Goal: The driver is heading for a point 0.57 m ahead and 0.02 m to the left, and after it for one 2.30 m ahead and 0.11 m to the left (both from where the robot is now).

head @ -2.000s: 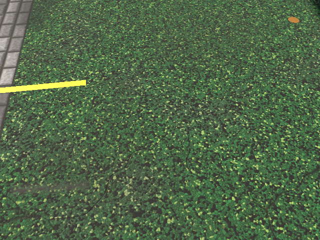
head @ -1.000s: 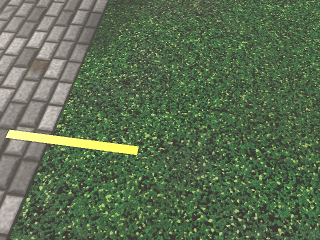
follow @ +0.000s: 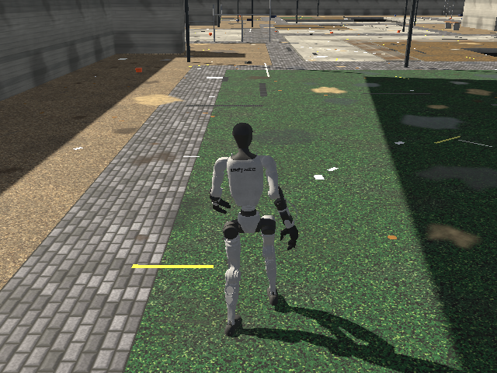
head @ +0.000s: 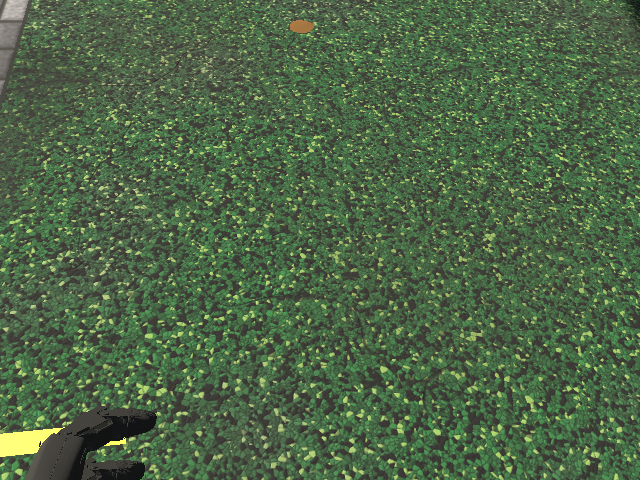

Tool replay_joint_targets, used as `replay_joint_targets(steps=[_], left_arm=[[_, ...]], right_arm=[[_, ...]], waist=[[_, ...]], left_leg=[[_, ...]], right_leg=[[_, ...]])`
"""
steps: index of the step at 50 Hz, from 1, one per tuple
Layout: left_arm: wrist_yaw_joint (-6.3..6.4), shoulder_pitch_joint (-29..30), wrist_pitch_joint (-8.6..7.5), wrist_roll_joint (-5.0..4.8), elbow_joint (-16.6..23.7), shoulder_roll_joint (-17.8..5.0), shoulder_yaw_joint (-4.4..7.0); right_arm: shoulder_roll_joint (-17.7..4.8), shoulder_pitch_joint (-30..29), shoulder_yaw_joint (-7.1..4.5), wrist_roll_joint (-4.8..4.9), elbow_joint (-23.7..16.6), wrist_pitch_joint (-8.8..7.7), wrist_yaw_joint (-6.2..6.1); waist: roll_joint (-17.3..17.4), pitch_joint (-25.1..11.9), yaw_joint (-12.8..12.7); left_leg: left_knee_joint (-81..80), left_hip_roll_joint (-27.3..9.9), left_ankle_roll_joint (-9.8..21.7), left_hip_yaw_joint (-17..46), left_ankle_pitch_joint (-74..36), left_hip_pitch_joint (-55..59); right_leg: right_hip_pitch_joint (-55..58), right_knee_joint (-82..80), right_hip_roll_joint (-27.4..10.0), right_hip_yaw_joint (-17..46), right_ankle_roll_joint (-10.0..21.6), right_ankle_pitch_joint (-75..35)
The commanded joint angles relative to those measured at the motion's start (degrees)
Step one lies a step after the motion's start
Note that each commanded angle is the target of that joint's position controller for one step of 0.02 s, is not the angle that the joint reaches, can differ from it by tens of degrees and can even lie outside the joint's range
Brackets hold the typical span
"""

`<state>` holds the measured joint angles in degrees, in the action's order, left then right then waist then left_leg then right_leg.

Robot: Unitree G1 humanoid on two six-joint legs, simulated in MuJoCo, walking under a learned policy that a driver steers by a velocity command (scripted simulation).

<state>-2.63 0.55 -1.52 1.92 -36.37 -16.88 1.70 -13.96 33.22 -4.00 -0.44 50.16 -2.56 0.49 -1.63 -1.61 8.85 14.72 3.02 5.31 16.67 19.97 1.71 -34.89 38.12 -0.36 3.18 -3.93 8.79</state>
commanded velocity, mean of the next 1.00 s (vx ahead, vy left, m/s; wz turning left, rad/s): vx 0.97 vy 0.00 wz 0.07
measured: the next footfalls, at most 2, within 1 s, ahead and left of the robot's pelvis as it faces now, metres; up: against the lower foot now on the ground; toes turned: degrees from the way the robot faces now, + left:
right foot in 0.08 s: +0.21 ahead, -0.15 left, +0.00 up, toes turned +9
left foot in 0.52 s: +0.57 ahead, +0.18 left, +0.00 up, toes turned +21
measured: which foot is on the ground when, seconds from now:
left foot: down 0.00-0.08, up 0.10-0.50, down 0.52-0.96, up 0.98-1.00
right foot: up 0.00-0.06, down 0.08-0.50, up 0.52-0.94, down 0.96-1.00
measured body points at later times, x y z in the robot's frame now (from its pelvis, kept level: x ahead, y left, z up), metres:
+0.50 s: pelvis +0.39 +0.04 -0.03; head +0.43 +0.06 +0.41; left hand +0.19 +0.25 -0.16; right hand +0.74 -0.05 -0.07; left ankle +0.53 +0.16 -0.73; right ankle +0.18 -0.15 -0.73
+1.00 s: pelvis +0.87 +0.17 -0.05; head +0.89 +0.17 +0.40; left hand +0.99 +0.45 -0.15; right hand +0.90 -0.10 -0.18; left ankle +0.58 +0.21 -0.63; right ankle +0.98 +0.17 -0.74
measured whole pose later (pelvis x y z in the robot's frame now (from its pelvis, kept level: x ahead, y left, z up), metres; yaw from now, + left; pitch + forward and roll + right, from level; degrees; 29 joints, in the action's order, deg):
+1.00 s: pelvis +0.87 +0.17 -0.05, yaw +2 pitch +0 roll +1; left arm -2.7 -8.7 -1.8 0.3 -44.1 -17.2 2.1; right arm -14.5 22.4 -1.2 -1.8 51.9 -3.8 -1.5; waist -1.6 2.9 -1.9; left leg 61.3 1.5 -0.8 -10.6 19.6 2.1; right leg -29.7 40.0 6.6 -8.1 12.6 13.1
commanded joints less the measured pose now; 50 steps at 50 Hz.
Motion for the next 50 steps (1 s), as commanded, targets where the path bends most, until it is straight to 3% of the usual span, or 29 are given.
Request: replay_joint_targets(steps=[1, 3, 4, 5, 6, 7, 8, 9, 12, 16, 20, 23, 24, 25, 26, 27, 28, 29, 30, 33, 35, 37, 41, 43, 45, 47, 48, 49, 50], left_arm=[[0.0, 11.42, -2.16, -0.52, 8.13, -2.77, 0.21], [1.56, -2.49, -2.8, -0.84, 4.47, -6.06, 1.59], [3.04, -14.59, -3.2, -0.27, 1.49, -10.18, 3.22], [4.55, -26.53, -3.18, 1.39, 0.61, -15.79, 5.04], [4.5, -25.57, -2.62, 2.14, 0.27, -18.22, 5.19], [4.55, -18.39, -2.28, 1.93, 0.62, -12.41, 4.3], [4.42, -16.16, -2.23, 1.54, 0.55, -7.69, 3.16], [4.18, -16.23, -2.39, 1.62, -0.59, -5.84, 2.64], [3.2, -19.42, -4.19, 0.65, -4.97, -2.38, 1.47], [2.21, -20.95, -6.09, -0.06, -8.03, -2.66, 1.28], [2.11, -23.89, -6.43, -1.08, -10.81, -5.15, 1.25], [2.71, -27.86, -5.67, -0.76, -13.22, -11.16, 2.03], [3.24, -27.98, -4.87, -0.45, -13.8, -13.11, 2.3], [3.71, -26.42, -3.94, -0.6, -13.74, -14.25, 2.4], [3.71, -26.44, -3.67, -0.66, -13.2, -12.23, 1.82], [2.19, -32.19, -3.77, -1.5, -10.68, -0.91, -0.39], [2.82, -28.23, -4.31, -2.96, -8.78, -6.65, 0.85], [3.01, -21.89, -4.36, -3.21, -7.35, -7.66, 1.43], [2.64, -21.74, -4.28, -2.84, -7.73, -5.67, 0.78], [1.0, -26.18, -1.04, -0.97, -11.34, -2.22, 0.42], [0.18, -21.87, 0.4, -0.64, -10.39, -0.88, 0.54], [-0.29, -14.53, 0.53, -1.0, -7.68, -0.13, 0.33], [-1.48, -5.44, -0.44, -1.64, -4.37, 0.67, -0.75], [-2.02, -4.48, -0.62, -1.29, -4.01, -0.12, -0.95], [-1.9, -11.51, -0.16, -1.26, -6.17, -3.28, -0.14], [-0.89, -31.69, 0.48, -1.07, -11.81, -8.93, 2.35], [0.28, -42.21, 0.61, -1.55, -14.69, -11.52, 4.14], [1.41, -36.96, 1.08, -3.06, -15.14, -12.42, 4.94], [1.46, -30.1, 1.32, -0.75, -12.31, -18.86, 5.85]], right_arm=[[-10.69, -1.27, -2.83, 0.0, -2.72, -0.62, -0.66], [-13.01, -7.46, -3.44, 0.35, -4.1, -1.36, -0.4], [-13.97, -10.08, -3.78, 0.8, -4.73, -2.08, 0.19], [-8.87, -9.2, -2.47, 2.04, -6.55, -3.08, 0.32], [-4.39, -7.85, -0.74, 2.98, -9.14, -2.71, 0.28], [-7.01, -11.87, -0.79, 1.53, -8.33, -1.66, -0.1], [-8.01, -15.44, -1.04, -0.02, -8.32, -1.16, 0.5], [-7.41, -16.45, -0.96, -0.77, -7.96, -0.72, 1.33], [-4.13, -20.22, 0.13, -1.89, -10.1, 0.86, 3.37], [-4.17, -28.25, 1.33, -2.17, -14.44, 1.14, 4.38], [-3.82, -38.11, 3.21, -2.19, -17.94, 0.21, 5.84], [-6.17, -35.31, 2.86, -2.46, -16.57, 0.1, 4.52], [-8.12, -28.02, 2.11, -2.79, -14.63, 0.11, 3.61], [-10.19, -15.69, 0.99, -2.69, -10.84, 0.2, 2.52], [-14.52, -6.59, -0.69, -3.53, -8.07, 0.34, 1.24], [-19.5, -8.01, -1.77, -4.7, -8.17, -0.08, 0.23], [-19.25, -6.5, -2.1, -3.1, -9.46, -0.27, -0.02], [-16.49, -10.11, -1.74, -2.6, -7.1, -0.73, -0.34], [-13.19, -13.29, -1.02, -2.4, -6.41, -1.45, -0.2], [-6.8, -16.69, 0.68, -1.83, -5.41, -3.22, 0.01], [-5.79, -15.6, 0.84, -0.38, -3.55, -4.57, 0.38], [-5.05, -15.19, 1.1, -0.3, -2.71, -5.36, 0.63], [-5.32, -13.35, 1.75, -0.08, -1.32, -5.91, -0.02], [-8.07, -11.42, 1.52, -0.06, -0.86, -5.94, -1.33], [-12.17, -12.58, 0.55, -0.51, -1.79, -4.8, -3.11], [-15.16, -18.68, -0.51, -1.52, -4.09, -2.7, -3.96], [-15.71, -22.66, -1.06, -1.54, -4.73, -1.73, -3.48], [-7.32, -26.26, 1.05, -2.36, -6.07, -2.35, -1.59], [-3.8, -16.41, 2.57, -0.95, -12.46, -3.54, -1.28]], waist=[[11.44, 6.21, -1.76], [9.41, -0.64, -9.82], [5.13, -7.54, -16.28], [-4.8, -18.18, -20.67], [-16.72, -22.42, -16.84], [-10.54, -11.36, -14.2], [-4.08, -5.07, -13.88], [-1.37, -1.64, -12.81], [-4.94, 4.63, -10.42], [-3.48, 8.63, -8.07], [-0.3, 11.64, -9.25], [-3.5, 5.98, -6.58], [-5.46, 0.71, -2.37], [-5.89, -5.82, 3.94], [-4.19, -10.95, 7.38], [12.82, -17.26, -1.53], [7.08, -24.49, 1.66], [3.34, -11.67, -1.05], [1.86, -3.14, -4.04], [3.85, 2.35, -10.02], [4.24, 6.58, -10.71], [4.45, 9.57, -10.21], [3.32, 10.33, -9.43], [3.91, 8.35, -10.14], [7.6, 2.56, -14.72], [8.85, -6.37, -25.44], [4.74, -8.44, -30.88], [-9.57, -1.18, -25.48], [-15.71, -9.49, -13.79]], left_leg=[[-1.76, -10.28, 7.61, 13.67, -14.82, -5.55], [9.45, -7.85, 4.09, 9.71, -35.33, -14.79], [24.39, -3.66, 2.14, 5.44, -36.44, -22.69], [43.82, 1.7, 0.94, -0.92, -17.12, -34.7], [56.58, 4.05, 0.83, -5.95, 11.09, -44.04], [61.51, -1.5, 1.57, -8.11, 3.13, -47.51], [60.58, -4.0, 1.55, -10.1, -1.37, -47.34], [59.23, -6.09, 1.25, -10.87, -3.19, -46.28], [56.63, -7.89, 0.56, -10.51, -4.21, -47.13], [49.67, -6.5, -0.07, -9.49, -10.51, -52.16], [29.43, -3.93, 1.71, -21.1, -20.32, -34.36], [25.4, 1.99, 4.15, -25.72, -13.46, -24.91], [25.08, 3.91, 5.12, -25.31, -9.09, -16.29], [21.12, 4.43, 6.4, -23.35, -8.57, -2.56], [19.83, -2.1, 7.47, -15.6, -3.33, 13.59], [16.75, -22.68, 10.01, 11.47, 8.71, 28.44], [7.46, -27.01, 10.49, 28.88, 9.03, 27.03], [4.96, -23.3, 8.21, 18.02, 3.68, 17.29], [2.81, -21.79, 7.46, 10.72, -3.0, 6.72], [-3.53, -16.81, 3.85, -3.58, -7.23, -9.15], [-7.17, -15.14, 1.7, -10.41, -13.0, -10.53], [-9.55, -11.68, -1.17, -19.42, -24.04, -11.98], [-10.19, -8.85, -4.04, -30.12, -46.6, -9.42], [-7.34, -10.55, -5.32, -31.49, -65.46, -3.99], [3.34, -12.77, -6.48, -31.63, -84.34, 1.96], [29.09, -14.74, -6.15, -29.7, -89.79, -2.5], [53.96, -11.25, -5.56, -29.76, -69.51, -10.7], [75.94, 0.94, -4.73, -27.58, -1.56, -29.13], [89.4, 2.25, -7.51, -16.31, 10.51, -48.88]], right_leg=[[3.45, -6.39, 3.26, -2.87, 0.64, 1.62], [28.58, -9.89, 5.08, -3.34, 3.09, 3.08], [45.75, -8.86, 0.99, -0.46, 5.04, 4.5], [62.45, -12.77, -14.55, 16.34, 7.94, 30.45], [62.57, -23.57, -26.73, 43.66, 11.04, 48.41], [51.69, -23.61, -24.47, 41.96, 11.14, 45.07], [44.51, -22.86, -21.99, 31.55, 10.87, 35.47], [39.81, -24.26, -19.62, 23.78, 10.89, 26.11], [32.43, -28.14, -15.13, 13.16, 10.91, 14.91], [30.55, -32.93, -14.31, 2.58, 11.43, 0.14], [22.24, -41.16, -11.74, -8.73, 10.94, -17.37], [33.76, -28.91, -13.51, -12.32, 10.7, -59.08], [35.03, -17.21, -14.36, -12.76, 10.44, -68.15], [32.31, -1.95, -14.17, -12.97, 9.95, -68.95], [20.55, 17.43, -11.45, -11.7, 9.44, -51.09], [-0.6, 42.02, -1.43, -7.95, 8.06, 19.18], [-5.02, 50.06, 1.74, 3.94, 10.02, 17.57], [-8.69, 47.12, -1.81, 3.59, 10.27, 9.43], [-7.48, 42.43, -4.14, 1.89, 10.01, 6.27], [1.05, 36.29, -7.45, 2.07, 8.64, 4.59], [-3.27, 33.86, -8.31, 1.24, 8.23, 2.55], [-5.64, 28.23, -7.28, -1.79, 8.17, -3.98], [-1.69, 11.16, -3.22, -10.93, 10.1, -15.42], [3.69, 4.18, 0.64, -14.62, 11.66, -18.48], [12.06, 2.7, 4.86, -16.1, 12.89, -14.84], [32.38, 3.66, 7.01, -12.85, 15.97, -7.4], [42.98, -1.73, 4.22, -6.7, 19.95, -4.88], [45.23, -2.11, 1.73, 0.47, 20.71, -5.65], [58.11, -6.45, -9.74, 29.85, 33.19, -6.99]])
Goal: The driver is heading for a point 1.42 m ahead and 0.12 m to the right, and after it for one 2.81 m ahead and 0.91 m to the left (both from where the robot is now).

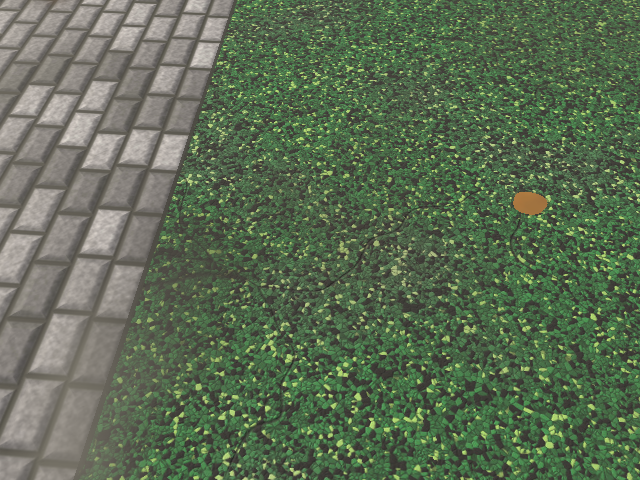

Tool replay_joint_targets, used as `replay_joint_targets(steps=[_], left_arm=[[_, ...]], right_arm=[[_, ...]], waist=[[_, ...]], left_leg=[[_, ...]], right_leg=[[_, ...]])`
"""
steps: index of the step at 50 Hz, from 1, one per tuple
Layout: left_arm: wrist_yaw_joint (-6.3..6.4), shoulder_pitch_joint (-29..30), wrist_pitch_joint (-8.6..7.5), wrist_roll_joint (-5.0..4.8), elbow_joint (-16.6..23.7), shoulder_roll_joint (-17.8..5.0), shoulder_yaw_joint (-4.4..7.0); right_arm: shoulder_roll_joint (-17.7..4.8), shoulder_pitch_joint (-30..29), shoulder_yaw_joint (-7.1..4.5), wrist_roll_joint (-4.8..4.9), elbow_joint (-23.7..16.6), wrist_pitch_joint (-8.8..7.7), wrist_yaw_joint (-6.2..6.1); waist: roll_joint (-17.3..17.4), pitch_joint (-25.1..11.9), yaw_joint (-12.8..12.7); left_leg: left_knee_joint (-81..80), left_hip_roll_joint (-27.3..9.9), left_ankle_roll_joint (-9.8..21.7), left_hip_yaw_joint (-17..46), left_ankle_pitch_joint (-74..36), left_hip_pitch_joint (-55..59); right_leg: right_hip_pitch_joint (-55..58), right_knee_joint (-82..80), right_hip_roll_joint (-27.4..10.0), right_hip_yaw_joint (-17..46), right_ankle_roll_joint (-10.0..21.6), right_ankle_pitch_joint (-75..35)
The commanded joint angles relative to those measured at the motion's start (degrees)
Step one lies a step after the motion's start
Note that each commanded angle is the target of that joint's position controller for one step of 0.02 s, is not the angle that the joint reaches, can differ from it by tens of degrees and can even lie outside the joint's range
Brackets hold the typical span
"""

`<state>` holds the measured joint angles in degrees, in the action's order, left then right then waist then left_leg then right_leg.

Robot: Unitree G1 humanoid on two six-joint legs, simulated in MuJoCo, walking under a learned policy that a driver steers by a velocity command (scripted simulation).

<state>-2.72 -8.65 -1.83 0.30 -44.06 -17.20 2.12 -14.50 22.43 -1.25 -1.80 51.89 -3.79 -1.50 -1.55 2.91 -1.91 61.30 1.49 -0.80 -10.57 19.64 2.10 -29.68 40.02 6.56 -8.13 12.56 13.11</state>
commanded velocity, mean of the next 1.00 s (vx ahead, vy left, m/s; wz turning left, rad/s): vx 1.00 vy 0.00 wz -0.27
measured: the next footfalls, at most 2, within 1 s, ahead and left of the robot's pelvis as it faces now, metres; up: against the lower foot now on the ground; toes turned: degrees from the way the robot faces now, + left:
left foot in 0.38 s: +0.60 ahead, +0.10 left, +0.00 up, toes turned -21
right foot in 0.82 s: +0.90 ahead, -0.26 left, +0.00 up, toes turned -22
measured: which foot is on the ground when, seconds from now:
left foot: up 0.00-0.36, down 0.38-0.80, up 0.82-1.00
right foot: down 0.00-0.40, up 0.42-0.80, down 0.82-1.00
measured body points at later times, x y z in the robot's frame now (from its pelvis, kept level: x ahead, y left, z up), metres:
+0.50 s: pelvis +0.48 +0.02 +0.03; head +0.50 +0.00 +0.48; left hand +0.64 +0.28 -0.08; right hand +0.50 -0.29 -0.07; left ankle +0.56 +0.11 -0.70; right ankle +0.28 -0.02 -0.58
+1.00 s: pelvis +0.91 -0.17 +0.04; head +0.92 -0.18 +0.49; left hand +1.05 +0.09 -0.07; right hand +0.90 -0.45 -0.09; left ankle +0.90 -0.02 -0.59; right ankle +0.86 -0.24 -0.70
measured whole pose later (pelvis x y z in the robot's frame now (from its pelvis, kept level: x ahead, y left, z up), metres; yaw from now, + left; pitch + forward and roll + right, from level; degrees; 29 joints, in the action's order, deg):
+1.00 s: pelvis +0.91 -0.17 +0.04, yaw -14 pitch +1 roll -1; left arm -0.2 -16.9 -5.7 1.9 -48.0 -16.2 2.2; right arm -17.1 17.6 -2.8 -0.7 48.1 -1.8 1.7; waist 2.3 0.4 0.4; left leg 71.6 -4.2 5.2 0.7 14.1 -31.0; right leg -10.4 24.9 1.0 -8.7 2.5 15.8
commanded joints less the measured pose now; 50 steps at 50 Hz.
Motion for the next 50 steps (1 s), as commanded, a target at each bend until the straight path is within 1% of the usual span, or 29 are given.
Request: replay_joint_targets(steps=[1, 2, 3, 5, 8, 12, 15, 17, 18, 19, 20, 21, 22, 23, 24, 27, 31, 33, 35, 38, 39, 40, 41, 42, 43, 44, 46, 47, 50], left_arm=[[1.99, -18.55, 1.74, 0.86, -2.08, -15.83, 5.56], [2.61, -16.8, 1.54, 1.11, -2.42, -10.7, 4.51], [2.61, -14.28, 1.05, 0.99, -2.99, -8.71, 3.88], [3.01, -12.89, -0.98, 0.41, -2.75, -8.12, 3.24], [2.76, -12.56, -3.01, -0.06, -2.0, -9.68, 3.56], [1.88, -16.26, -2.98, -0.88, -2.59, -10.18, 4.5], [2.19, -18.19, -3.06, -0.71, -3.55, -9.88, 4.56], [2.65, -17.9, -3.36, 0.07, -3.97, -11.92, 4.78], [2.57, -15.4, -3.45, 0.67, -3.71, -13.68, 5.02], [2.54, -11.76, -3.88, 1.34, -2.78, -11.91, 4.55], [2.64, -12.35, -4.41, 1.06, -0.67, -3.41, 2.45], [2.06, -21.64, -4.33, -1.34, 0.72, -1.04, 1.03], [2.8, -15.83, -3.39, 0.37, -0.83, -5.06, 1.08], [2.19, -9.66, -3.1, 1.21, 0.09, -6.07, 1.18], [1.61, -5.91, -2.89, 1.7, 1.25, -5.61, 0.99], [0.14, -3.04, -1.65, 2.49, 4.17, -2.1, -0.34], [-0.67, 7.29, -1.69, 2.71, 9.52, -2.38, -1.76], [-1.6, 11.77, -2.12, 2.18, 11.04, -1.34, -2.86], [-1.97, 15.4, -2.47, 1.91, 12.02, -0.39, -3.53], [-0.07, 11.06, -2.6, 2.44, 10.63, -4.18, -2.16], [0.86, 2.89, -2.76, 2.69, 8.28, -6.28, -1.12], [1.85, -8.32, -2.8, 2.85, 4.68, -8.04, 0.02], [3.13, -17.08, -2.87, 4.0, 2.76, -12.59, 1.74], [3.28, -17.3, -3.12, 5.79, 3.11, -15.53, 2.75], [2.97, -15.7, -2.59, 3.52, 3.57, -12.47, 2.56], [2.91, -10.73, -2.97, 2.94, 2.65, -8.23, 1.69], [2.71, -7.54, -3.8, 2.72, 1.14, -4.4, 1.21], [2.86, -7.96, -4.25, 2.1, 0.27, -3.79, 1.04], [2.39, -9.1, -5.76, 0.37, -2.48, -1.19, 0.67]], right_arm=[[-5.63, -7.26, 0.64, -0.39, -15.36, -3.88, 0.85], [-8.24, -10.26, 0.41, -0.6, -14.87, -4.64, 1.18], [-8.08, -12.34, 0.31, -1.32, -14.97, -4.29, 1.23], [-7.25, -12.26, 1.02, -2.99, -15.13, -1.58, 1.34], [-5.58, -19.58, 2.04, -2.57, -18.91, 0.13, 2.19], [-3.18, -28.05, 3.09, -0.07, -22.31, -0.24, 2.72], [-4.58, -28.2, 2.53, -0.12, -22.61, -0.83, 2.4], [-8.47, -19.76, 0.61, -0.37, -19.97, -1.28, 1.58], [-10.77, -10.1, -0.69, 0.0, -17.32, -1.54, 0.9], [-13.5, 2.19, -2.17, -0.25, -14.11, -1.62, -0.2], [-17.51, 10.95, -3.45, -2.03, -12.22, -1.74, -0.93], [-20.14, 5.56, -4.45, -2.11, -11.47, -1.45, 0.34], [-12.92, -2.22, -3.79, -1.39, -13.42, -1.18, 1.17], [-8.83, -4.49, -3.0, -0.85, -12.99, -1.24, 1.59], [-7.43, -4.27, -2.69, -1.32, -11.55, -1.35, 1.81], [-4.85, 1.23, -1.65, -0.32, -5.96, -2.7, 1.91], [-7.37, 2.38, -1.93, 0.94, -4.11, -3.77, 2.2], [-7.73, 3.13, -1.85, 1.43, -3.49, -3.99, 2.46], [-9.02, 5.74, -1.97, 2.04, -2.01, -4.16, 2.5], [-13.68, 7.17, -2.7, 1.84, -0.67, -3.6, 2.13], [-15.22, 7.13, -3.01, 1.44, -0.25, -3.03, 1.67], [-15.46, 5.74, -3.02, 1.47, -0.4, -2.41, 1.34], [-11.17, 5.99, -2.05, 1.14, -1.82, -2.38, 1.47], [-0.86, 13.78, -0.09, 3.11, -3.81, -2.18, 1.72], [-8.0, 7.77, -1.64, 3.12, -4.74, -1.74, 1.42], [-8.69, 1.4, -2.13, 2.83, -5.86, -1.43, 1.54], [-5.95, -0.84, -1.74, 1.79, -5.21, -0.3, 2.5], [-4.66, 1.28, -1.69, 1.13, -5.34, 0.8, 3.02], [-2.27, -4.92, -1.58, 0.35, -7.79, 3.26, 4.08]], waist=[[-5.42, -17.34, -4.71], [4.76, -6.92, -2.5], [8.87, -1.81, 0.67], [9.3, 2.4, 4.14], [6.57, 4.36, 3.23], [1.1, 1.16, -2.82], [-0.89, -1.18, -4.05], [-1.81, -7.3, -0.01], [-2.05, -11.92, 6.08], [-1.6, -16.47, 12.75], [10.48, -22.18, 13.01], [26.35, -26.1, 4.91], [12.35, -15.31, 4.99], [3.93, -9.09, 5.42], [0.3, -6.02, 4.94], [5.09, -1.85, 2.4], [5.03, 3.32, 1.64], [4.67, 4.04, 2.11], [4.28, 5.08, 2.9], [6.12, -1.13, -0.13], [7.48, -6.38, -4.18], [7.27, -11.67, -9.78], [3.03, -17.76, -11.77], [-11.29, -27.0, -4.56], [-6.01, -25.84, -6.66], [-2.82, -13.68, -4.46], [-0.07, -4.57, -1.07], [-3.16, -4.01, 1.28], [-2.3, 0.85, 3.06]], left_leg=[[38.44, 1.33, 0.34, 17.48, 7.02, -54.16], [30.08, -1.95, 1.08, 17.89, 1.96, -53.49], [23.67, -4.25, 0.81, 17.11, 0.49, -49.46], [16.0, -6.83, -1.42, 16.54, 0.96, -42.67], [-1.58, -8.45, -3.7, 12.19, -4.76, -35.76], [-22.07, -4.46, -2.57, 9.33, -24.29, -28.45], [-30.79, -2.73, -0.08, 9.13, -26.58, -25.17], [-31.93, 0.3, 1.9, 9.13, -19.7, -16.68], [-32.41, 0.01, 2.96, 8.93, -16.0, -7.75], [-29.34, -4.43, 4.12, 12.21, -9.4, 5.61], [-30.97, -17.68, 6.69, 31.36, 10.34, 18.02], [-45.2, -26.52, 13.67, 64.63, 17.59, 21.95], [-46.71, -23.47, 13.68, 58.74, 24.98, 14.02], [-46.54, -20.62, 13.13, 48.17, 17.77, 5.74], [-46.91, -18.06, 12.05, 41.43, 10.0, 0.2], [-49.69, -14.32, 10.72, 31.34, -0.6, -6.15], [-56.51, -12.16, 10.58, 19.88, -13.36, -10.58], [-60.11, -9.58, 9.44, 13.62, -22.91, -14.42], [-63.54, -11.0, 9.69, 13.87, -31.44, -15.74], [-50.73, -12.14, 9.05, 12.8, -63.54, -4.46], [-39.43, -12.28, 8.37, 13.08, -68.55, -3.76], [-24.45, -10.68, 7.55, 12.75, -62.73, -8.79], [-5.89, -7.26, 7.46, 11.78, -42.6, -20.02], [16.4, -0.84, 6.79, 12.86, 7.26, -37.83], [20.82, -1.57, 8.02, 15.57, 3.25, -41.98], [17.82, -4.42, 7.88, 15.49, -3.72, -44.71], [13.96, -7.3, 7.2, 15.05, -6.06, -41.95], [13.31, -7.96, 6.44, 14.83, -5.77, -39.79], [10.95, -10.41, 5.5, 13.79, -7.16, -44.14]], right_leg=[[53.41, -22.71, -21.42, 56.26, 18.19, 9.42], [41.64, -28.42, -20.47, 54.37, 14.03, 15.88], [31.56, -29.12, -17.76, 48.61, 10.68, 12.82], [17.76, -29.05, -12.99, 40.69, 9.28, 1.51], [6.48, -31.67, -7.25, 31.92, 7.76, -7.22], [11.71, -28.88, -4.43, 28.84, 2.18, -23.5], [21.95, -25.15, -7.09, 28.39, -0.19, -34.1], [29.0, -14.41, -8.89, 28.35, -2.39, -49.62], [28.45, -3.69, -8.55, 26.93, -3.44, -51.47], [19.79, 11.16, -6.69, 25.02, -4.15, -43.65], [6.05, 32.34, -1.55, 20.55, -4.99, -7.47], [-7.64, 42.32, 2.81, 18.15, -6.51, 12.33], [-13.05, 42.37, -3.37, 16.91, -5.7, 6.24], [-12.24, 39.39, -5.06, 16.04, -6.18, 2.06], [-11.11, 36.66, -6.23, 15.68, -6.33, 1.74], [-11.63, 31.31, -7.74, 17.03, -6.88, 4.04], [-14.84, 16.39, -8.55, 13.1, -8.43, -4.34], [-6.33, 4.22, -8.6, 6.52, -8.19, -12.49], [2.52, -1.77, -8.35, 4.18, -7.32, -17.91], [10.9, -5.32, -3.93, 3.43, -6.03, -11.28], [19.81, -5.83, -2.42, 4.49, -5.53, -6.73], [32.52, -7.72, -3.83, 5.94, -5.32, -5.63], [45.38, -7.61, -14.94, 16.67, -4.77, 8.65], [58.25, -13.37, -33.12, 45.47, -0.06, 24.63], [52.27, -21.95, -32.22, 53.27, -0.54, 27.48], [42.79, -23.11, -28.65, 41.57, -1.83, 21.26], [29.98, -26.46, -23.94, 27.54, -4.05, 5.38], [26.23, -27.6, -23.92, 23.46, -4.13, 2.8], [23.11, -31.94, -22.22, 12.72, -6.08, -4.39]])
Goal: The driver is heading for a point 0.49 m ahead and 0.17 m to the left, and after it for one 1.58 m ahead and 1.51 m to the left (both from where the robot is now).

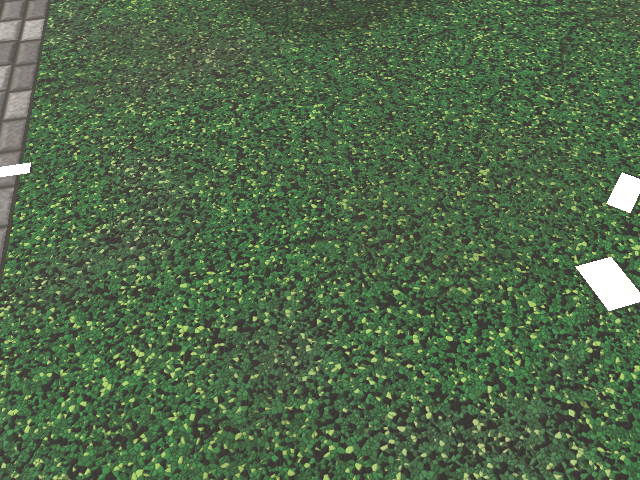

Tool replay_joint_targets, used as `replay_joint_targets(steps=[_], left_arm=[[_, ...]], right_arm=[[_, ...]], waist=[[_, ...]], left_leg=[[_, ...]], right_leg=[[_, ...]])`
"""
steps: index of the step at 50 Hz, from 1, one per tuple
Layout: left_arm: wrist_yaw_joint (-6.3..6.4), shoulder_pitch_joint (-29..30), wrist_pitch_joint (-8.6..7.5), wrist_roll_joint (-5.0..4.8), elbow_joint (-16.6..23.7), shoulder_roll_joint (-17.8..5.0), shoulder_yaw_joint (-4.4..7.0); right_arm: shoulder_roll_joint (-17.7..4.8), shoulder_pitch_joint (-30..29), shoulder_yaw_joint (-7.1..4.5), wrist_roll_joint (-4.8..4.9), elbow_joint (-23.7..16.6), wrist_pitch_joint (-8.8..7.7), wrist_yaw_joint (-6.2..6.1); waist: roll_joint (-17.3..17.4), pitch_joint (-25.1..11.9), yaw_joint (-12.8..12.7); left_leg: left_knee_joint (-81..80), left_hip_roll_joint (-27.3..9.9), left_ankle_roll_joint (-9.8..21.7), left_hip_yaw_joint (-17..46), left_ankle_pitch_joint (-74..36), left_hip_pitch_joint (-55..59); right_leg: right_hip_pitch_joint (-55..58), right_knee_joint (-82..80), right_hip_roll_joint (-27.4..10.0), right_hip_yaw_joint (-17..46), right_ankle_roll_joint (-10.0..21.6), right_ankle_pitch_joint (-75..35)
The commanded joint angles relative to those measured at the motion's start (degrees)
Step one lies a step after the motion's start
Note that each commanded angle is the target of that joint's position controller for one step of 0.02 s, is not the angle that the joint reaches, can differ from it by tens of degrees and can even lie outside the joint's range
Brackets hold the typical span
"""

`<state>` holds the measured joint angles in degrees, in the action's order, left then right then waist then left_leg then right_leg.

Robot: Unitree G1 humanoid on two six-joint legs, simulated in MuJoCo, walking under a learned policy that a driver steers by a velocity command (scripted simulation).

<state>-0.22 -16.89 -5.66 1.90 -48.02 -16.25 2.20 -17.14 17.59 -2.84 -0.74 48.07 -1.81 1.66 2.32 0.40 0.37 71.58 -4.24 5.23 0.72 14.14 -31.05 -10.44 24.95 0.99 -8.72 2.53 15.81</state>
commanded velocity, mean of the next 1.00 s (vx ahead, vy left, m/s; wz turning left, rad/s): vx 1.00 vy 0.00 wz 0.92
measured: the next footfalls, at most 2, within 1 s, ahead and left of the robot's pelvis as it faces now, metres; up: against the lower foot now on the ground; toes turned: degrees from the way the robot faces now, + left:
left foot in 0.26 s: +0.44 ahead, +0.09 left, +0.00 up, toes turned +18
right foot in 0.68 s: +0.89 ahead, +0.09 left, +0.00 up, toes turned +40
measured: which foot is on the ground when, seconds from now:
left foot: up 0.00-0.24, down 0.26-0.66, up 0.68-1.00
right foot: down 0.00-0.26, up 0.28-0.66, down 0.68-1.00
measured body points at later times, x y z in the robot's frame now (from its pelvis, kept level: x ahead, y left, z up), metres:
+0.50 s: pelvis +0.46 +0.08 -0.01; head +0.49 +0.08 +0.44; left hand +0.59 +0.37 -0.06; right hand +0.56 -0.20 -0.14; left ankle +0.40 +0.07 -0.74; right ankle +0.66 -0.06 -0.66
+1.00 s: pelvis +0.87 +0.24 -0.01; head +0.88 +0.26 +0.44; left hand +0.60 +0.37 -0.13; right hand +1.22 +0.32 -0.05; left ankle +0.89 +0.43 -0.67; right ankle +0.86 +0.06 -0.74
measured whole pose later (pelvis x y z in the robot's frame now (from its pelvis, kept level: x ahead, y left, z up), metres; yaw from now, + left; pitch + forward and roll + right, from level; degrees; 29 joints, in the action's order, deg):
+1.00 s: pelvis +0.87 +0.24 -0.01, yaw +55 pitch +1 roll -3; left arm 0.0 -29.5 -5.8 1.8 -50.9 -18.2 3.2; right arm -19.6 -1.0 -1.9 -2.0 32.9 0.7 5.2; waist 3.1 0.8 -4.4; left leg 58.1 -3.4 6.2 -3.1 2.6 -46.2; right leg 6.8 13.9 0.2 -14.6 -2.5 21.1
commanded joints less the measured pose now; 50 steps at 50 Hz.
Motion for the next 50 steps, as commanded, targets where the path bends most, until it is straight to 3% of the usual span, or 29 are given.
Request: replay_joint_targets(steps=[1, 4, 6, 8, 10, 11, 12, 13, 14, 15, 16, 17, 19, 20, 22, 25, 27, 30, 32, 33, 34, 35, 36, 37, 38, 39, 43, 47, 50], left_arm=[[-0.08, -1.38, -2.22, -1.35, 0.86, -1.69, 0.49], [-0.1, -0.26, -2.88, -0.79, 0.19, -2.49, 0.53], [0.39, -1.37, -2.94, -0.97, -0.46, -4.1, 0.73], [1.13, -3.87, -2.72, -1.16, -0.83, -7.07, 1.12], [2.3, -4.28, -1.07, -0.77, -0.06, -11.04, 2.08], [2.75, -2.3, 0.1, -0.31, 0.83, -12.8, 2.64], [2.78, 0.57, 1.23, 0.15, 2.06, -13.72, 3.03], [1.93, 1.5, 1.85, 0.44, 2.16, -12.71, 3.08], [0.83, 1.75, 1.03, 1.37, 4.71, -3.35, 0.72], [0.73, -1.08, -0.31, -0.35, 11.67, -4.17, 0.09], [0.75, 3.76, -1.87, 0.34, 12.17, -6.61, -0.26], [0.64, 5.29, -2.43, 0.16, 11.76, -7.51, -0.24], [0.76, 5.26, -0.8, 1.84, 11.45, -6.34, -0.75], [0.66, 4.76, 0.75, 2.36, 11.23, -5.83, -0.95], [0.22, 8.3, 2.34, 2.38, 13.27, -4.45, -1.47], [-0.88, 18.06, 2.3, 0.72, 17.4, -1.85, -2.71], [-1.03, 20.01, 2.1, -0.38, 18.03, -1.99, -2.76], [-0.57, 20.21, 1.72, -0.63, 18.63, -4.55, -1.96], [0.56, 10.25, 1.34, -0.76, 15.89, -9.05, 0.06], [1.43, -1.16, 1.08, -0.72, 13.37, -11.21, 1.26], [2.74, -14.0, 0.83, 0.71, 11.32, -15.17, 2.85], [2.52, -11.56, 0.9, 3.17, 11.6, -19.47, 3.51], [2.01, -4.34, 1.37, 1.99, 12.39, -16.12, 3.73], [1.77, 0.48, 1.7, 1.36, 13.21, -10.25, 2.51], [1.47, 1.25, 1.87, 1.25, 12.07, -7.55, 1.88], [1.48, -0.23, 1.79, 1.26, 10.38, -6.7, 1.59], [0.15, -4.07, -0.42, -0.6, 5.01, -4.15, 0.96], [-0.09, -2.93, -1.7, -0.2, 3.5, -5.41, 1.06], [0.3, -8.1, -1.64, -0.01, 1.05, -6.71, 1.2]], right_arm=[[0.67, -3.28, 0.15, -0.95, -5.42, 1.48, 1.33], [1.48, -10.13, 1.15, -0.43, -9.04, 1.2, 2.49], [0.29, -14.52, 1.38, -0.37, -10.33, 1.0, 3.34], [-0.83, -15.86, 1.33, -0.47, -10.65, 0.78, 3.7], [-3.53, -9.33, 0.57, -0.25, -8.75, 0.78, 3.18], [-5.74, -0.93, -0.39, -0.25, -6.64, 0.81, 2.73], [-8.41, 10.91, -1.93, -0.32, -3.19, 0.85, 1.86], [-10.89, 17.39, -3.64, 0.05, -0.66, 0.94, 0.39], [-15.23, 11.97, -4.79, 0.75, -0.67, 1.65, -0.68], [-20.32, 9.06, -5.82, -0.82, -3.83, 2.25, -0.66], [-17.25, 7.94, -5.69, -0.73, -5.26, 2.29, -1.25], [-13.4, 6.1, -4.84, -0.59, -4.38, 1.92, -1.68], [-10.83, 2.97, -3.8, -0.16, -4.31, 0.13, -2.06], [-9.31, 2.04, -3.13, 0.07, -4.21, -0.7, -2.09], [-9.45, 1.71, -3.0, 0.45, -4.63, -2.13, -1.69], [-9.99, 2.34, -3.6, 0.55, -5.04, -2.73, -1.2], [-10.77, 4.16, -4.17, 0.99, -4.8, -2.75, -0.67], [-11.49, 5.33, -4.72, 0.95, -4.79, -2.44, -0.96], [-14.05, 3.87, -5.24, 0.24, -5.22, -2.32, -1.18], [-15.09, 0.76, -5.35, 0.06, -5.78, -2.55, -0.89], [-9.27, -1.08, -3.66, -0.02, -7.49, -3.29, -0.85], [-0.27, 4.95, -1.18, 2.46, -10.74, -3.22, -0.89], [-4.26, 3.83, -0.66, 1.22, -10.61, -2.32, -1.42], [-7.18, -0.53, -1.26, -0.07, -9.98, -1.49, -1.19], [-7.46, -2.83, -1.33, -0.76, -9.95, -0.95, -0.38], [-6.69, -5.32, -1.28, -1.29, -10.52, -0.34, 0.6], [-2.65, -9.92, 0.33, -1.44, -14.73, 2.09, 2.61], [-3.27, -16.88, 1.04, -0.91, -18.31, 2.42, 3.31], [-2.25, -23.54, 2.0, -1.36, -19.54, 1.84, 4.4]], waist=[[-5.98, 4.62, 0.67], [-6.79, 6.31, 1.78], [-3.61, 7.86, 1.25], [-3.92, 6.55, 1.49], [-7.42, 1.39, 5.6], [-8.61, -3.14, 10.34], [-8.46, -8.27, 15.79], [-3.51, -9.75, 17.42], [12.0, -3.93, 9.86], [13.28, -16.65, 5.85], [1.67, -12.88, 7.2], [-5.44, -3.86, 4.29], [-8.98, 1.63, -0.94], [-9.33, 3.0, -2.7], [-7.87, 4.64, -2.9], [-4.31, 5.8, 0.36], [-1.84, 3.5, 2.81], [0.22, 1.36, 3.49], [-0.03, -5.52, -1.63], [-0.93, -10.84, -8.85], [-5.99, -18.06, -13.73], [-23.96, -22.69, -6.36], [-21.59, -18.04, -4.18], [-12.82, -10.3, -4.21], [-6.67, -5.68, -3.78], [-5.26, -3.05, -3.62], [-7.33, 1.47, -1.03], [-6.44, 5.65, 0.63], [-3.43, 9.38, -1.41]], left_leg=[[-1.01, -4.69, -0.66, 1.3, -4.73, -12.42], [-12.32, -3.36, 0.27, -2.67, -15.31, -9.96], [-22.6, -0.8, 1.79, -7.57, -19.66, -5.54], [-28.44, 3.48, 3.61, -11.87, -21.31, 0.06], [-29.3, 7.9, 5.15, -13.77, -15.45, 7.56], [-28.88, 9.5, 6.47, -12.74, -11.83, 16.38], [-29.66, 10.12, 8.53, -9.69, -7.68, 28.6], [-34.11, 9.19, 10.6, -4.52, -3.88, 39.08], [-33.01, 0.99, 13.42, 10.27, -12.76, 43.39], [-46.12, -8.53, 25.32, 39.56, -0.12, 57.42], [-56.95, -11.06, 23.24, 47.4, 12.19, 53.02], [-59.44, -9.74, 20.05, 43.73, 12.23, 42.31], [-58.93, -4.91, 17.42, 33.77, 0.43, 25.87], [-59.67, -2.68, 16.84, 29.84, -2.27, 19.24], [-61.68, 1.05, 16.08, 24.26, -4.89, 11.16], [-62.45, 5.85, 12.51, 19.27, -10.92, 6.63], [-61.11, 5.69, 10.12, 19.43, -18.05, 10.63], [-55.9, 3.67, 7.38, 22.08, -25.48, 19.56], [-42.33, 4.02, 4.77, 22.25, -38.99, 24.01], [-28.79, 5.97, 3.38, 20.36, -38.99, 19.81], [-9.65, 8.93, 2.74, 16.55, -23.8, 10.55], [5.74, 14.72, 1.19, 10.4, 16.97, -6.73], [10.65, 9.46, 2.12, 7.72, 10.81, -13.62], [9.18, 5.86, 1.86, 5.75, 5.07, -14.4], [6.6, 3.74, 1.31, 4.7, 2.54, -13.04], [5.14, 2.19, 0.96, 4.49, 2.16, -12.01], [3.53, -1.25, 0.04, 3.27, -1.87, -15.01], [-7.33, -0.93, 0.06, -0.41, -12.2, -14.08], [-22.26, 1.56, 2.58, -6.63, -14.33, -8.8]], right_leg=[[3.41, -17.65, -15.25, 8.97, 2.98, -11.86], [0.95, -18.85, -11.28, -1.85, 1.36, -23.26], [2.14, -20.35, -10.18, -6.38, -0.09, -31.85], [7.39, -16.39, -11.25, -8.19, -1.43, -53.61], [13.36, -4.68, -13.06, -8.03, -2.31, -75.2], [12.83, 6.46, -14.41, -7.25, -1.98, -80.27], [8.43, 22.16, -15.29, -5.52, -1.04, -77.57], [-0.52, 43.69, -10.44, -5.44, -0.94, -49.43], [-21.22, 66.78, 0.31, -3.0, -2.62, 10.44], [-38.09, 75.89, 2.55, 9.74, -3.9, 13.56], [-42.22, 70.94, -0.98, 14.25, -3.13, 8.89], [-40.55, 63.54, -3.58, 14.38, -2.95, 4.92], [-32.0, 54.67, -6.58, 14.42, -4.54, 5.33], [-28.5, 51.13, -7.73, 14.04, -5.63, 6.11], [-24.75, 40.52, -8.96, 11.87, -7.07, 5.04], [-18.11, 22.34, -7.32, 9.22, -7.06, -12.17], [-13.95, 14.49, -4.97, 8.58, -6.03, -20.69], [-10.08, 6.38, -2.88, 9.99, -4.79, -19.79], [0.99, 5.67, 0.08, 10.14, -3.75, -10.03], [13.39, 5.81, -1.03, 9.67, -3.13, -6.35], [27.34, 5.95, -11.48, 19.7, -1.58, 11.36], [36.11, -7.09, -27.81, 51.94, 2.48, 30.11], [29.66, -12.02, -27.52, 61.04, 4.45, 38.35], [21.82, -11.06, -24.54, 49.52, 4.11, 34.2], [15.48, -10.38, -21.8, 39.37, 3.56, 22.65], [11.51, -10.88, -19.17, 31.48, 2.34, 13.91], [6.37, -14.26, -17.43, 15.65, 0.72, -4.14], [3.2, -17.95, -14.65, 1.83, -0.37, -18.11], [5.0, -20.42, -12.95, -4.52, -1.65, -29.46]])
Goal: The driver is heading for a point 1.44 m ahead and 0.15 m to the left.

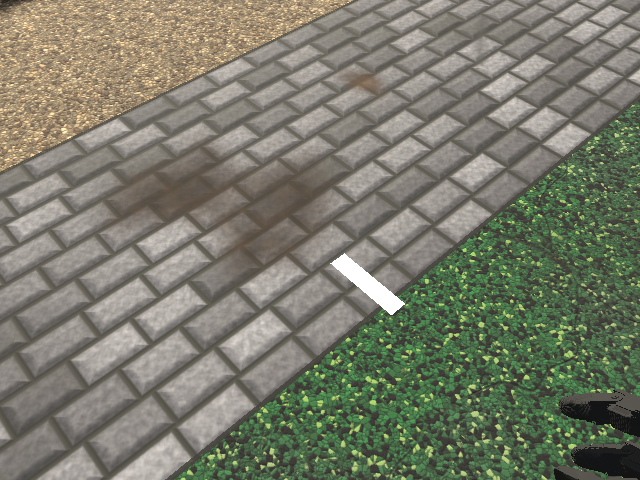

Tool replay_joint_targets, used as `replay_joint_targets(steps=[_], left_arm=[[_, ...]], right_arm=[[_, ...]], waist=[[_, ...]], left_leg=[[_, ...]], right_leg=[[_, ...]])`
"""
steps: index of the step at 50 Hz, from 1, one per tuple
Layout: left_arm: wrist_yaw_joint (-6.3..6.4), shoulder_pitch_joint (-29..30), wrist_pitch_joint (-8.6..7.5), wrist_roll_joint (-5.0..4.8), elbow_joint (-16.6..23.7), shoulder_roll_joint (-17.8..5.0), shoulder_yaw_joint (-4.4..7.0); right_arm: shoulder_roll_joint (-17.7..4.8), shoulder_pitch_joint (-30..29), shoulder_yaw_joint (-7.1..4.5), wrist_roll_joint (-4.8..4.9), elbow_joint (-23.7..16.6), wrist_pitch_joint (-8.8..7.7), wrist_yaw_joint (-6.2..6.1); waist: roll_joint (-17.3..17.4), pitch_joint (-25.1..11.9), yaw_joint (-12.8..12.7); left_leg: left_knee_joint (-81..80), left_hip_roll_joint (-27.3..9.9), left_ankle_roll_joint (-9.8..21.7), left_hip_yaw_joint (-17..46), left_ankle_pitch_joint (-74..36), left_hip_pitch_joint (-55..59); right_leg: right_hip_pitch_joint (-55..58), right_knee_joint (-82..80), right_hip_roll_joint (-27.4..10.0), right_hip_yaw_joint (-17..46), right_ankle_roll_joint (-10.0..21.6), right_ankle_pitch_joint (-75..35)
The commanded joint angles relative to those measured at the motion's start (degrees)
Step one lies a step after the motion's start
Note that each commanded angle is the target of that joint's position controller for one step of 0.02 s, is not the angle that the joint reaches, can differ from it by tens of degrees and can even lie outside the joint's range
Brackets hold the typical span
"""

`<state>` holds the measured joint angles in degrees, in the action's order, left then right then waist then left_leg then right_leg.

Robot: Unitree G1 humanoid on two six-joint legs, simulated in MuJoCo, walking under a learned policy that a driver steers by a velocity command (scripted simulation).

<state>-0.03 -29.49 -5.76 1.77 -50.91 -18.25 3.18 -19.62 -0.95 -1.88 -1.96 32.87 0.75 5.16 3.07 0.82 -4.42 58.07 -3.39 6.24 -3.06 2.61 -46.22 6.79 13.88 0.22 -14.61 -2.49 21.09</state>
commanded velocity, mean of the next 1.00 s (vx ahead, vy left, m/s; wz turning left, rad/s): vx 1.00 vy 0.00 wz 0.20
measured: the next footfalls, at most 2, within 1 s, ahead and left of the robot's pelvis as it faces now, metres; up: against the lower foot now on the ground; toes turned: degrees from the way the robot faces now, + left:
left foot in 0.14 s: +0.31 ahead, +0.06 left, +0.00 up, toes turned +8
right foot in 0.56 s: +0.79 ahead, -0.05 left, +0.00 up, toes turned +7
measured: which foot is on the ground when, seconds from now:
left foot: up 0.00-0.12, down 0.14-0.58, up 0.60-1.00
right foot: down 0.00-0.14, up 0.16-0.54, down 0.56-1.00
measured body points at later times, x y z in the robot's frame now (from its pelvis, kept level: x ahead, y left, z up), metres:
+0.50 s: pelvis +0.48 +0.02 -0.01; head +0.51 +0.02 +0.44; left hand +0.67 +0.28 -0.08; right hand +0.47 -0.27 -0.13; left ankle +0.27 +0.05 -0.73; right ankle +0.74 -0.08 -0.69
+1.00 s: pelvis +0.97 +0.10 -0.02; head +1.01 +0.12 +0.43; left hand +0.84 +0.35 -0.15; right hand +1.27 -0.05 -0.07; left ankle +1.15 +0.24 -0.72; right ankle +0.76 -0.05 -0.72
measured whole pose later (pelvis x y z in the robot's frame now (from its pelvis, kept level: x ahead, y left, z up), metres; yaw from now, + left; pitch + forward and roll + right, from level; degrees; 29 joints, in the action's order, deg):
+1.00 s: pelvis +0.97 +0.10 -0.02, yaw +10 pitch +2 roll -1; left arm -0.7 -29.4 -5.7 0.8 -55.2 -15.9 2.4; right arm -15.0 -2.9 1.6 -2.1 38.6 -4.2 2.8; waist -0.2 2.1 -4.5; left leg 30.4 -1.5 7.1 -3.8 0.5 -35.4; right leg 16.2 7.4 0.9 -3.2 0.6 23.3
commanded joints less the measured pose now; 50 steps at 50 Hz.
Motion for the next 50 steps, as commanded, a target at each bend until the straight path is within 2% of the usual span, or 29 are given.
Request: replay_joint_targets(steps=[1, 3, 4, 6, 7, 8, 9, 10, 11, 14, 15, 18, 20, 22, 25, 27, 28, 29, 30, 31, 32, 33, 36, 40, 42, 44, 47, 49, 50], left_arm=[[0.31, 2.87, -1.38, 0.23, 3.24, -5.5, 0.22], [1.07, 1.0, -0.53, 0.15, 2.69, -8.73, 0.63], [1.5, 1.29, 0.29, 0.17, 2.59, -10.81, 0.96], [1.83, 5.65, 1.82, 0.13, 3.98, -12.67, 1.19], [1.27, 5.49, 1.91, 0.54, 4.74, -9.68, 0.88], [0.0, -0.62, 1.4, -1.21, 9.53, -2.51, -0.83], [0.21, 9.45, 0.31, -1.28, 12.04, -6.98, -0.28], [0.17, 12.43, -0.25, -2.05, 12.78, -5.68, -0.68], [0.16, 11.8, -0.29, -1.66, 11.7, -4.96, -1.04], [-0.99, 8.9, 2.83, 0.81, 9.36, -2.0, -1.58], [-1.52, 9.87, 3.36, 0.99, 10.48, -0.94, -1.86], [-2.13, 22.47, 3.07, 0.67, 14.74, -0.31, -2.5], [-3.08, 26.02, 2.48, -0.05, 15.81, 0.43, -2.97], [-3.38, 28.28, 2.23, -0.83, 16.1, -0.01, -2.8], [-2.46, 27.5, 2.21, -0.16, 15.64, -2.79, -1.72], [-1.11, 15.31, 2.4, -0.1, 12.42, -6.28, -0.02], [-0.13, 2.6, 2.69, 0.05, 8.73, -8.15, 1.04], [0.99, -5.34, 2.88, 1.28, 6.98, -13.49, 2.77], [0.17, -4.33, 2.71, 1.32, 6.48, -17.0, 3.84], [-0.88, 1.92, 2.64, 0.78, 7.62, -12.08, 3.3], [-0.96, 5.88, 2.11, 0.28, 7.22, -8.64, 2.56], [-1.0, 7.23, 1.81, 0.56, 6.24, -5.45, 1.84], [-0.7, 7.71, 0.63, 0.22, 3.12, -1.95, 0.27], [-1.23, 7.42, -1.28, -1.04, 1.95, -4.1, 0.71], [-1.51, 7.0, -1.99, -1.84, 1.87, -4.83, 1.04], [-1.59, 4.46, -2.49, -2.61, 0.95, -6.36, 1.33], [-1.1, 2.2, -1.82, -2.05, -0.6, -8.46, 1.52], [0.08, 1.79, -0.28, -0.5, -1.48, -11.16, 1.99], [0.75, 3.32, 0.82, 0.25, -1.4, -11.74, 2.15]], right_arm=[[0.74, -5.63, 1.32, -0.16, -4.04, -1.03, 0.95], [-0.17, -2.73, 1.1, -0.39, -2.1, -1.46, 0.14], [-1.5, 2.15, 0.54, -0.57, -0.34, -1.79, -0.49], [-5.71, 23.24, -1.85, -0.67, 6.76, -2.35, -2.18], [-9.54, 27.35, -3.66, -0.92, 9.05, -2.02, -3.5], [-15.36, 22.45, -4.92, -1.17, 6.82, -1.53, -4.2], [-13.29, 25.85, -5.03, -0.29, 6.29, -1.19, -4.79], [-11.83, 23.57, -4.88, -0.04, 8.24, -1.83, -5.42], [-8.61, 21.97, -4.16, 0.11, 9.47, -2.63, -5.56], [-2.25, 18.31, -1.83, 0.84, 10.85, -5.06, -5.85], [-2.71, 19.55, -1.8, 1.25, 11.44, -5.78, -5.62], [-3.16, 21.42, -2.1, 1.78, 12.82, -7.12, -4.59], [-3.79, 22.18, -2.22, 2.45, 13.14, -8.02, -4.28], [-5.49, 24.62, -2.49, 3.03, 14.46, -8.69, -4.23], [-8.53, 26.59, -2.87, 1.92, 16.38, -8.08, -4.82], [-10.89, 26.46, -3.29, -0.16, 17.28, -6.53, -5.88], [-11.06, 23.65, -3.3, -0.94, 17.09, -5.68, -6.38], [-5.55, 25.3, -1.81, -0.39, 15.72, -5.9, -6.05], [0.76, 31.0, -0.37, 2.77, 13.4, -7.12, -4.82], [-3.19, 25.24, -0.53, 1.93, 13.15, -7.35, -5.51], [-3.53, 19.6, -0.38, 1.81, 11.94, -7.45, -5.45], [-2.73, 17.0, 0.1, 1.14, 11.27, -7.37, -5.05], [0.77, 16.26, 1.19, -0.54, 9.48, -4.77, -3.37], [0.56, 4.72, 2.24, -0.68, 4.05, -4.35, -2.27], [1.4, 0.51, 2.86, 0.02, 3.05, -4.85, -1.29], [1.57, -1.98, 2.86, 0.6, 3.02, -4.94, -1.02], [-0.32, -2.37, 1.98, 0.0, 3.19, -5.06, -1.98], [-3.1, 6.33, 0.58, -0.35, 5.45, -4.94, -3.05], [-4.76, 18.67, -0.53, -0.22, 9.45, -4.83, -3.81]], waist=[[-4.4, 8.71, 3.23], [-7.71, 5.06, 5.49], [-9.46, 1.66, 8.6], [-10.85, -7.63, 18.89], [-5.27, -10.87, 18.01], [10.49, -19.13, 8.46], [-0.39, -21.38, 13.79], [-1.93, -10.61, 11.55], [-6.08, -3.53, 8.27], [-6.86, 1.65, 1.73], [-3.55, 2.81, 1.38], [-3.06, 8.55, 3.78], [-3.02, 8.09, 4.75], [-2.97, 7.65, 5.85], [-1.39, 3.32, 5.0], [2.12, -5.1, -1.51], [1.52, -10.05, -8.6], [-5.09, -16.06, -9.74], [-26.59, -25.62, -2.79], [-14.16, -19.69, -3.24], [-6.84, -10.56, -1.96], [-0.97, -5.51, -0.25], [-4.33, 1.33, 5.33], [-5.17, 8.21, 6.07], [-3.86, 8.18, 5.2], [-3.49, 8.14, 3.97], [-5.14, 4.99, 4.08], [-9.48, -2.56, 8.69], [-9.99, -8.45, 14.52]], left_leg=[[-12.2, 2.96, 2.84, -5.32, -2.14, 10.2], [-15.12, 7.95, 4.7, -7.6, 1.61, 17.28], [-16.37, 9.86, 5.68, -7.04, 5.11, 22.89], [-23.51, 10.69, 8.66, -2.13, 8.15, 46.33], [-23.78, 4.03, 9.62, 7.33, 14.61, 59.93], [-28.4, -14.48, 17.67, 39.57, 15.83, 76.71], [-37.48, -13.6, 17.41, 45.6, 18.3, 74.7], [-40.95, -13.02, 15.77, 38.67, 15.01, 65.94], [-42.75, -11.09, 13.62, 33.38, 11.2, 55.07], [-47.49, -4.06, 10.26, 21.37, 9.29, 37.05], [-49.39, -4.62, 11.11, 20.59, 7.81, 34.7], [-54.33, -0.67, 10.0, 13.54, 1.55, 30.92], [-56.58, 0.72, 8.06, 9.52, -5.35, 29.33], [-60.02, -1.91, 7.05, 9.19, -12.31, 33.68], [-51.3, -3.75, 4.52, 6.69, -40.58, 48.96], [-32.16, -5.42, 2.71, 6.21, -56.8, 52.58], [-15.4, -3.97, 1.98, 4.57, -51.99, 46.47], [8.29, 0.97, 1.24, 2.84, -32.15, 31.67], [29.83, 12.6, -1.18, 7.52, 20.54, 13.87], [32.63, 8.59, 0.68, 11.43, 19.02, 5.95], [29.62, 4.61, 0.7, 10.61, 14.53, 3.76], [24.45, 2.25, 0.83, 9.87, 13.5, 5.54], [17.01, -0.79, -0.76, 10.01, 15.25, 9.86], [-2.1, -4.51, -3.23, 5.23, 3.64, 5.65], [-15.77, -3.44, -2.85, 1.53, -6.77, 14.26], [-21.58, -1.83, -1.8, -0.45, -13.78, 19.04], [-26.37, 1.93, 0.19, -2.87, -9.58, 19.37], [-25.55, 6.47, 1.85, -3.59, 1.51, 28.32], [-26.24, 7.75, 2.74, -3.47, 5.5, 40.12]], right_leg=[[-10.7, -8.5, -12.2, 0.12, 3.1, -47.24], [-4.76, -2.18, -13.83, -0.37, 3.57, -74.72], [-2.75, 5.59, -15.14, -0.11, 3.93, -83.12], [-9.35, 32.49, -15.83, 0.47, 6.33, -81.13], [-22.65, 53.86, -10.55, 1.17, 6.13, -40.79], [-46.41, 76.8, -1.84, 6.51, 3.38, 8.28], [-52.54, 79.14, -1.63, 16.19, 4.31, 1.82], [-55.47, 74.97, -4.44, 16.58, 4.61, -1.92], [-52.48, 68.77, -6.61, 16.39, 4.7, -3.03], [-42.35, 58.36, -9.72, 17.38, 3.29, -1.77], [-42.77, 54.59, -10.29, 16.72, 2.59, -1.58], [-45.33, 39.46, -10.68, 13.81, 1.97, -13.95], [-37.64, 27.39, -8.71, 11.81, 3.47, -26.52], [-32.56, 21.69, -6.48, 10.71, 5.41, -34.92], [-30.6, 18.29, -1.02, 8.21, 7.94, -27.33], [-18.75, 19.9, 3.17, 8.32, 9.57, -15.31], [-5.98, 18.93, 2.13, 9.05, 10.44, -11.61], [8.47, 20.29, -8.24, 21.06, 12.88, 5.02], [19.09, 7.43, -22.68, 58.78, 20.42, 16.25], [15.81, 2.91, -20.63, 61.25, 19.76, 14.93], [6.76, 3.14, -19.65, 50.52, 18.89, 8.95], [-2.23, 1.62, -17.57, 44.09, 17.52, 3.99], [-17.93, -3.89, -13.18, 33.96, 15.41, 2.31], [-23.2, -12.54, -9.4, 22.71, 15.17, -7.04], [-25.33, -15.4, -6.91, 16.68, 13.51, -15.32], [-21.03, -18.72, -8.58, 15.24, 13.22, -23.92], [-5.42, -11.71, -10.19, 12.57, 11.54, -49.49], [0.65, 4.66, -11.64, 11.24, 9.72, -70.52], [-1.99, 19.68, -10.91, 10.22, 8.84, -71.0]])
